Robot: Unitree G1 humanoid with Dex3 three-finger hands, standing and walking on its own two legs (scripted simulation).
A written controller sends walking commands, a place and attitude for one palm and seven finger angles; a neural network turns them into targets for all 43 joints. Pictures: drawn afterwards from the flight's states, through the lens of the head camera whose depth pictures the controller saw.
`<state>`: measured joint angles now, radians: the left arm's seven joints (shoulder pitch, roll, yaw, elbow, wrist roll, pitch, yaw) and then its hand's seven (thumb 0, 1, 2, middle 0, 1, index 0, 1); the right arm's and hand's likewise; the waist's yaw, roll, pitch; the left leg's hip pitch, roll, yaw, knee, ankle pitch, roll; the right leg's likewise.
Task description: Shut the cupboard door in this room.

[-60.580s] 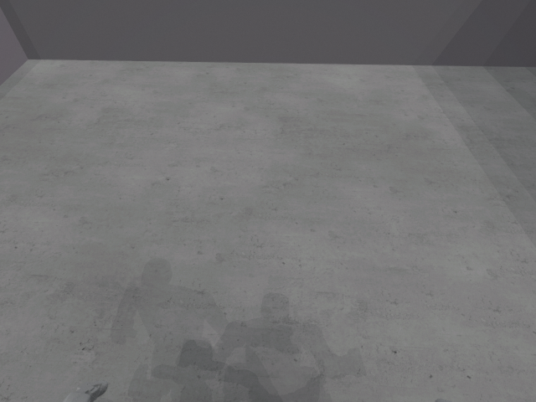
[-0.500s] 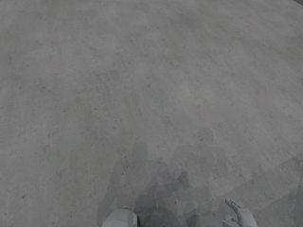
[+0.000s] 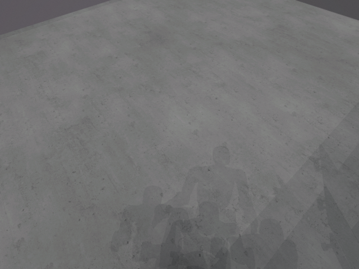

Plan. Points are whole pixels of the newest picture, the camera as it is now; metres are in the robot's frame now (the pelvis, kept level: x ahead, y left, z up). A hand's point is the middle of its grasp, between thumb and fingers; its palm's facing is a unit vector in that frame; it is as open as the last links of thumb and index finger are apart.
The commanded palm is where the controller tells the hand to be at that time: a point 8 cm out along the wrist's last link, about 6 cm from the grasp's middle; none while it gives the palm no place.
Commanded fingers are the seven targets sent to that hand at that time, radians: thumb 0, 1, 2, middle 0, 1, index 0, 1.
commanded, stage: turn to face it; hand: left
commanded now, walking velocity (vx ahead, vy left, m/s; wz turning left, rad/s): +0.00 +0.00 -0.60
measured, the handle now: out of the picture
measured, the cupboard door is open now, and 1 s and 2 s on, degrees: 56 56 56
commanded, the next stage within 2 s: none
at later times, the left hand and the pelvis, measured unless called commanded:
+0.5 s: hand (104, 248) +0.19 +0.22 -0.15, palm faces -0.23 -0.95 -0.22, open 7.4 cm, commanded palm none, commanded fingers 0.00 0.90 0.90 -0.20 -0.30 -0.20 -0.30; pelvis +0.04 +0.03 +0.01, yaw -17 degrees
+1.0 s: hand (142, 238) +0.21 +0.12 -0.14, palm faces -0.52 -0.82 -0.24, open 7.4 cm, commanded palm none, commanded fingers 0.00 0.90 0.90 -0.20 -0.30 -0.20 -0.30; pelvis +0.04 -0.01 +0.02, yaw -33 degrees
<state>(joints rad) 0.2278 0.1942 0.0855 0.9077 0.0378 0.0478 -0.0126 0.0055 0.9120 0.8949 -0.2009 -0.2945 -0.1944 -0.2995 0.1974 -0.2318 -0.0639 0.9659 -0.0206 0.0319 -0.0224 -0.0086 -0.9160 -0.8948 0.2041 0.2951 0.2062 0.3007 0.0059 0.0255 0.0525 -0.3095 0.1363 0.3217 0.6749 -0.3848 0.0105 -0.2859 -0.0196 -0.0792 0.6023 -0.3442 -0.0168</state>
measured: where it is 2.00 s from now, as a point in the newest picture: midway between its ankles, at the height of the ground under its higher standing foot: outside the picture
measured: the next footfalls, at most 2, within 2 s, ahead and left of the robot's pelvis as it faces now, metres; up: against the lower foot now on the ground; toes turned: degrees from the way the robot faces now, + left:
left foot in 0.34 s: +0.11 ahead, +0.14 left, +0.00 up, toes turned -9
right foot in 0.72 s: +0.02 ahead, -0.11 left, +0.00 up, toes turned -29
